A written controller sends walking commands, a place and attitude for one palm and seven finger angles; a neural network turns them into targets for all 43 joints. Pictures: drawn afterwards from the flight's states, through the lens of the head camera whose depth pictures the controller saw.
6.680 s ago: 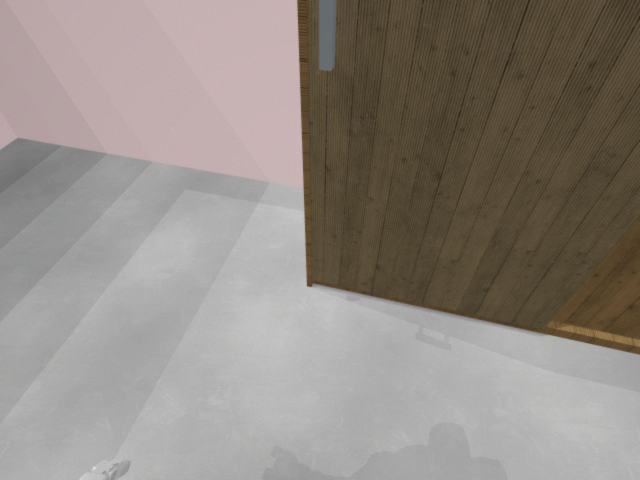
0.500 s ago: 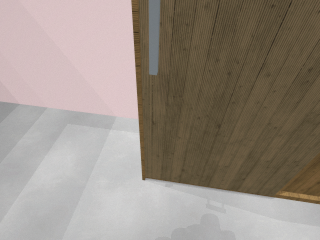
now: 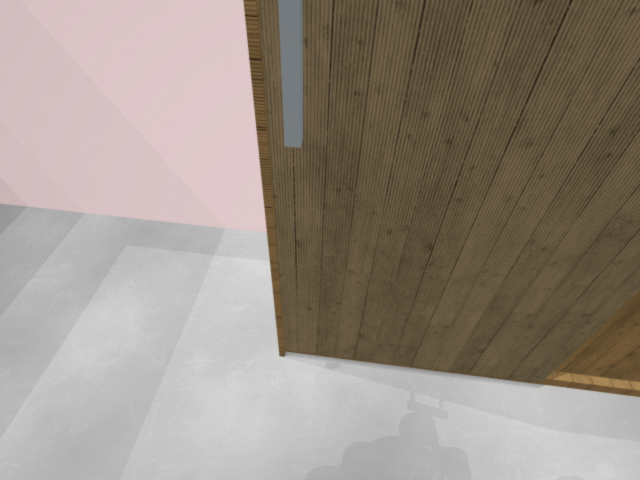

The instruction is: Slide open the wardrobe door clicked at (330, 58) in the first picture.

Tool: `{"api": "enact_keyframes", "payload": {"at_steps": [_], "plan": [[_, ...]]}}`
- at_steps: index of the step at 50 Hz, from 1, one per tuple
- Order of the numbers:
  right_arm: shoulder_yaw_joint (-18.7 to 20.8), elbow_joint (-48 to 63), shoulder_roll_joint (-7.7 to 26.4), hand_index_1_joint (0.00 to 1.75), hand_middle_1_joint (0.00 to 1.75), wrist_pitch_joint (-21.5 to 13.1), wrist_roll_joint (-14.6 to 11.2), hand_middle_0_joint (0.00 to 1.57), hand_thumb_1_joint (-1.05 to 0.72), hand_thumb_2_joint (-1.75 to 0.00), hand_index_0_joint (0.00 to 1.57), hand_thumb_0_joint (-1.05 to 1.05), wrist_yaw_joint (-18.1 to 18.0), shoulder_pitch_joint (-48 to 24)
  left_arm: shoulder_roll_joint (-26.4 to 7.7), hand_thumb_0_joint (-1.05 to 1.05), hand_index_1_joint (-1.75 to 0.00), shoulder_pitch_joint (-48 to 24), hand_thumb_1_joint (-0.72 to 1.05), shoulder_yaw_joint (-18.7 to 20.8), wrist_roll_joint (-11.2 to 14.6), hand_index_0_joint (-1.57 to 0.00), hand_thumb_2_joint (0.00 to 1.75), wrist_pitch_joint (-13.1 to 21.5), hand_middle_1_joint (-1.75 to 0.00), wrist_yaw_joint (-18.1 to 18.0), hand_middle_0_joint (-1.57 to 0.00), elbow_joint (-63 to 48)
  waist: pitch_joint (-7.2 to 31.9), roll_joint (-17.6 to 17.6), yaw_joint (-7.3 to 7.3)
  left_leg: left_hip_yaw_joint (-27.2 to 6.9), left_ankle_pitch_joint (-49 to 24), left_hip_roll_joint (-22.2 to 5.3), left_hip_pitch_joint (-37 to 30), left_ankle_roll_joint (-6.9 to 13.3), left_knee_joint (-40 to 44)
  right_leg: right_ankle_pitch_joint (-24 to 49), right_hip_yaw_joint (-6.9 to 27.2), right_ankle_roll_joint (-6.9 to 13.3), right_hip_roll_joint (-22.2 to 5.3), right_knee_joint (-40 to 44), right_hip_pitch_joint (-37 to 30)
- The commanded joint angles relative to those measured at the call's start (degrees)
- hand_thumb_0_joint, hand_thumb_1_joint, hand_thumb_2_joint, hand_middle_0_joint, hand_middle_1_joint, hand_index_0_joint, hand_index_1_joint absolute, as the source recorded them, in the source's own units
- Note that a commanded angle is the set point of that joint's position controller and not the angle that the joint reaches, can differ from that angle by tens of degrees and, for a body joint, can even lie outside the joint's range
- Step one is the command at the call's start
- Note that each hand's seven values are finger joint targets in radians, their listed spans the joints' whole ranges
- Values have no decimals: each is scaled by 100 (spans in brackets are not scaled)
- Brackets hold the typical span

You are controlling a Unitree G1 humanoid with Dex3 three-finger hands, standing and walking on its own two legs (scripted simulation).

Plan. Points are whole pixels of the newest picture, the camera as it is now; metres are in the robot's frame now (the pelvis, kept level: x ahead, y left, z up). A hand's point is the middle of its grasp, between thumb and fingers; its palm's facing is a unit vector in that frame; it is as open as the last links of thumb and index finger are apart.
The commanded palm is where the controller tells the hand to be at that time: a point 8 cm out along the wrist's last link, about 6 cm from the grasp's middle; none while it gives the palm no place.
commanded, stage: look again from close up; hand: left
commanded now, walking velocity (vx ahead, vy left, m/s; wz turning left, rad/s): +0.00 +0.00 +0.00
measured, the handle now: (294, 64) +0.62 +0.08 +0.24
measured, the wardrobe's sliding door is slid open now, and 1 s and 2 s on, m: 0.00 0.00 0.00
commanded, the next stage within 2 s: shuffle to correct the standing spot in 1.68 s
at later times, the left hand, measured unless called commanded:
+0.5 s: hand out of the picture -0.01 +0.16 -0.18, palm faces +0.02 -0.99 -0.17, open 7.3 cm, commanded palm none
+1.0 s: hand out of the picture +0.00 +0.16 -0.17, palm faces +0.02 -0.98 -0.17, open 7.3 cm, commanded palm none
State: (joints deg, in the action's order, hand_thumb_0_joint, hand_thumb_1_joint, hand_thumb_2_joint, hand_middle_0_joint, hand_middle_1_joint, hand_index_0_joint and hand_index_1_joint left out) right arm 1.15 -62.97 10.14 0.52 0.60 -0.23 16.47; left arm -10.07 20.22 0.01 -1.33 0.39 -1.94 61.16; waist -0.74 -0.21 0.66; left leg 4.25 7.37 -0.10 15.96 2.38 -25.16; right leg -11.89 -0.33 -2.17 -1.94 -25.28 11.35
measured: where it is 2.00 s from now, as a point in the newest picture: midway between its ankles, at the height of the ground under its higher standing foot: outside the picture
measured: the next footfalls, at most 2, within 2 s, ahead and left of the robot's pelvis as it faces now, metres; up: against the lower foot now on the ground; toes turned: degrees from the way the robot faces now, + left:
none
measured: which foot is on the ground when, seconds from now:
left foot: down 0.00-1.00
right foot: down 0.00-1.00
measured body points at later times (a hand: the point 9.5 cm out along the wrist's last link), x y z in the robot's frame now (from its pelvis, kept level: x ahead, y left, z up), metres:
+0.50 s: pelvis +0.01 +0.00 +0.00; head +0.01 +0.00 +0.45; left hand -0.01 +0.21 -0.16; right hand +0.02 -0.23 -0.16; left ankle +0.07 +0.09 -0.74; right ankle +0.02 -0.15 -0.74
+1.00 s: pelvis +0.02 +0.00 +0.00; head +0.02 +0.00 +0.45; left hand +0.00 +0.21 -0.16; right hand +0.01 -0.22 -0.16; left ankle +0.07 +0.09 -0.74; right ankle +0.02 -0.15 -0.74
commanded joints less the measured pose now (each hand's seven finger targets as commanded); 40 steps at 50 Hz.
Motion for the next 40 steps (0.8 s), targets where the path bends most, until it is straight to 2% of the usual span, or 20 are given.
{"api": "enact_keyframes", "payload": {"at_steps": [1, 7, 13, 25, 34, 37, 40], "plan": [[136, 208, 668, 30, 30, -71, -9, 20, -90, -90, 20, 0, -37, 151, -588, 0, -30, 433, 90, 95, -18, -20, 90, 55, -30, -49, -20, -165, -409, 6, -31, -874, 1408, -603, -11, -139, 841, -696, 422, 302, -333, 678, 528], [115, 182, 567, 30, 30, -88, -14, 20, -90, -90, 20, 0, -48, 174, -458, 0, -30, 497, 90, 84, -13, -20, 90, 60, -30, -57, -20, -119, -302, -28, -40, -833, 1221, -624, -83, -144, 829, -327, 364, 290, -330, 594, 379], [97, 166, 497, 30, 30, -93, -21, 20, -90, -90, 20, 0, -59, 181, -359, 0, -30, 526, 90, 65, -9, -20, 90, 62, -30, -69, -20, -74, -401, 29, -40, -799, 1069, -630, -140, -142, 833, -160, 343, 275, -339, 591, 394], [91, 136, 420, 30, 30, -76, -14, 20, -90, -90, 20, 0, -70, 239, -271, 0, -30, 549, 90, 72, -5, -20, 90, 63, -30, -70, -20, -44, -435, 23, -29, -751, 1177, -611, -160, -155, 815, -347, 384, 281, -312, 628, 457], [81, 105, 363, 30, 30, -97, -17, 20, -90, -90, 20, 0, -81, 286, -254, 0, -30, 536, 90, 73, 3, -20, 90, 84, -30, -72, -20, -27, -407, 104, -23, -684, 876, -601, -245, -153, 719, -191, 413, 299, -334, 653, 410], [78, 99, 379, 30, 30, -113, -19, 20, -90, -90, 20, 0, -84, 285, -257, 0, -30, 543, 90, 81, 3, -20, 90, 85, -30, -71, -20, -20, -356, -18, -39, -706, 857, -617, -253, -142, 750, -78, 385, 292, -335, 611, 334], [82, 95, 385, 30, 30, -93, -10, 20, -90, -90, 20, 0, -86, 267, -228, 0, -30, 546, 90, 79, 2, -20, 90, 72, -30, -67, -20, 0, -455, -39, -37, -735, 1112, -622, -202, -151, 820, -265, 396, 292, -308, 636, 421]]}}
